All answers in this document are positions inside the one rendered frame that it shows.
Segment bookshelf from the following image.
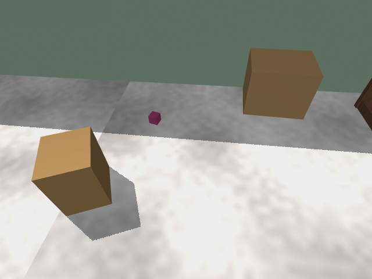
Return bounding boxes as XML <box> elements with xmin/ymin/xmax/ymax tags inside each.
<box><xmin>354</xmin><ymin>78</ymin><xmax>372</xmax><ymax>130</ymax></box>

